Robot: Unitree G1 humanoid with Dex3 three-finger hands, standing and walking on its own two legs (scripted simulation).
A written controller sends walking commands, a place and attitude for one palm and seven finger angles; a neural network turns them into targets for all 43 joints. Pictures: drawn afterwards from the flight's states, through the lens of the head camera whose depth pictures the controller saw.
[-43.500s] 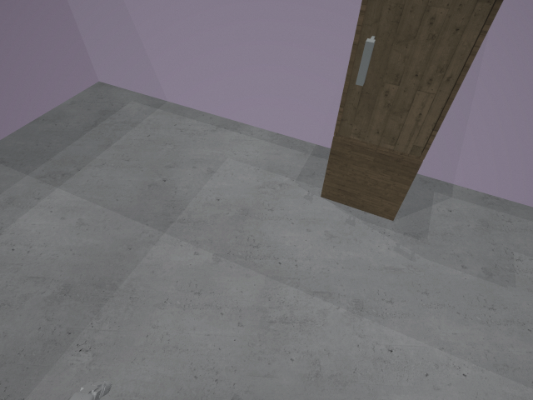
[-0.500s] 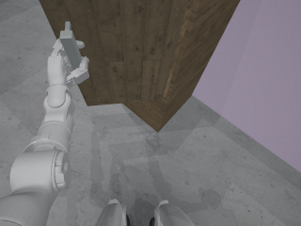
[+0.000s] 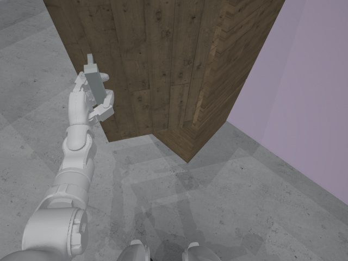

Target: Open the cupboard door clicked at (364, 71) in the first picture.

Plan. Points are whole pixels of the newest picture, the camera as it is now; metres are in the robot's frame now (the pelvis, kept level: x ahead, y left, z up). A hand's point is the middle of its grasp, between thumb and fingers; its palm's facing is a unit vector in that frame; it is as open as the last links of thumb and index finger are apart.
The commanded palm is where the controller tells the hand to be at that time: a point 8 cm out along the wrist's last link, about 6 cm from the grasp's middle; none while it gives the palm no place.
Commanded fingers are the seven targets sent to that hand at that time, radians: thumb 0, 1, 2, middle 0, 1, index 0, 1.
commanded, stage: pull the door open along its arc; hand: left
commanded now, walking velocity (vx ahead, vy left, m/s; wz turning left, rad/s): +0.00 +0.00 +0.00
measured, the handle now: (98, 85) +0.52 +0.16 +0.06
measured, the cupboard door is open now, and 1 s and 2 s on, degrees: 56 92 92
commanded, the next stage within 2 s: open thumb and fingers to let go in 0.70 s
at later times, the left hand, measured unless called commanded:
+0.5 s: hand (150, 164) +0.31 +0.04 +0.06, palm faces +0.28 -0.96 +0.01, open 7.2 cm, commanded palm +0.23 +0.08 +0.05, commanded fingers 0.00 0.90 0.90 -0.40 -1.35 -0.40 -1.35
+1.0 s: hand (157, 208) +0.23 +0.02 +0.06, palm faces +0.32 -0.95 +0.00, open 6.0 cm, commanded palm +0.18 +0.08 +0.05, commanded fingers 0.00 0.13 0.57 -0.34 -1.27 -0.34 -1.27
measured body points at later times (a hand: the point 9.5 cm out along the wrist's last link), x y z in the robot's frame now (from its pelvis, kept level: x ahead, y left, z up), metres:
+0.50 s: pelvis +0.02 -0.03 +0.01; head +0.06 -0.04 +0.46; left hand +0.29 +0.09 +0.07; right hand +0.22 -0.22 -0.08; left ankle +0.01 +0.08 -0.67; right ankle -0.03 -0.09 -0.67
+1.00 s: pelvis -0.02 -0.09 -0.01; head +0.03 -0.12 +0.43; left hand +0.20 +0.07 +0.06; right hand +0.18 -0.29 -0.12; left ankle +0.01 +0.08 -0.66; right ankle -0.03 -0.09 -0.67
